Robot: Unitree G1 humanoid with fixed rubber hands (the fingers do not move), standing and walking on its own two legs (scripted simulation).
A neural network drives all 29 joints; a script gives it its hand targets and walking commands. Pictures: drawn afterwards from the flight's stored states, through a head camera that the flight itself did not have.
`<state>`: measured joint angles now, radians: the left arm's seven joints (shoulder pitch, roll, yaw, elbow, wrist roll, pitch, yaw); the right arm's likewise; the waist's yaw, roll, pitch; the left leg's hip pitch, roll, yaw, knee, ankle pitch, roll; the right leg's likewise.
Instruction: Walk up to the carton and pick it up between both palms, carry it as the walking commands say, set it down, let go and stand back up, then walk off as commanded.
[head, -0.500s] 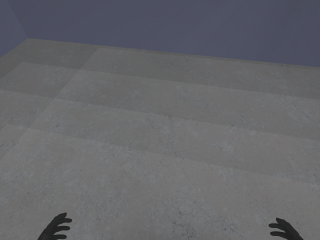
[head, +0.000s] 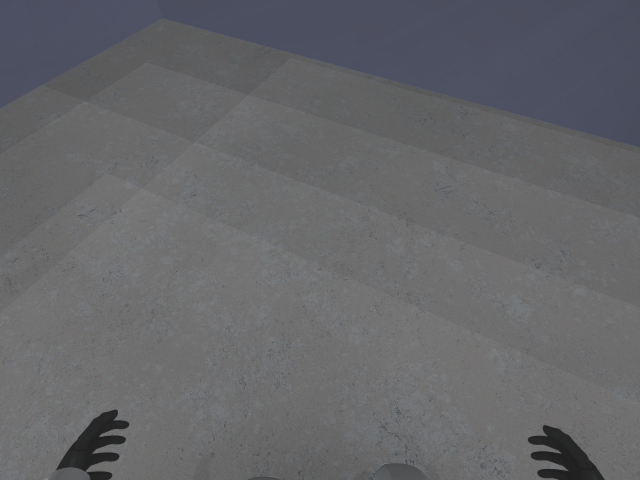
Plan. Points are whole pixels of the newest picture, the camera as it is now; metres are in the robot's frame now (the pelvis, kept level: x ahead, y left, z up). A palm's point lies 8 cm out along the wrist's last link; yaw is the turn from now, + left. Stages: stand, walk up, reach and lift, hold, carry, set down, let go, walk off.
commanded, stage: walk up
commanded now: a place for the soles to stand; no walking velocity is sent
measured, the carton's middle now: out of the picture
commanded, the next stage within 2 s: none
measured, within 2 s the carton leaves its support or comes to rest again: neither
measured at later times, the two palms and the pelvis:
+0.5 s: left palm out of the picture -0.02 +0.44 -0.07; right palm (486, 449) +0.17 -0.20 -0.09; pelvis -0.05 +0.08 -0.01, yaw +19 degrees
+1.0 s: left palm out of the picture -0.22 +0.49 -0.07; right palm (313, 400) +0.23 +0.03 -0.09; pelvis -0.07 +0.17 +0.00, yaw +42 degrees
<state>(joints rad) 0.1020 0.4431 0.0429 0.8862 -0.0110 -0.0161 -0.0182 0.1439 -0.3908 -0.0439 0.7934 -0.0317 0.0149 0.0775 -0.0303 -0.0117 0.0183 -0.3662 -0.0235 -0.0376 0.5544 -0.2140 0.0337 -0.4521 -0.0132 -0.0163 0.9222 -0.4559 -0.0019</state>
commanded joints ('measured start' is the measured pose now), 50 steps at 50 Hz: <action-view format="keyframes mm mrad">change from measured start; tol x32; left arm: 1 11 153 37 -63 8 -24 14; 50 21 295 73 7 34 -77 43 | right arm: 1 -27 -264 -67 -111 -5 6 -7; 50 -112 -222 -88 -130 -32 13 93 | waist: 1 -5 212 -202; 50 49 -68 -58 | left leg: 1 214 221 -272 -205 352 205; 11 -177 32 -99 488 -59 -52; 24 146 72 78 -88 -24 -14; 27 277 313 -466 -302 183 252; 35 277 207 -359 -196 445 237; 44 -205 77 -129 474 -111 -58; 50 -213 139 -35 242 -79 -61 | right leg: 1 9 34 13 -177 54 -2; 8 238 -448 411 -747 81 -260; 21 269 -372 6 -622 164 -197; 29 -212 -28 -28 56 -28 6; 38 149 39 -24 -428 199 -56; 41 430 -436 466 -744 -10 -256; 50 262 -375 27 -641 197 -230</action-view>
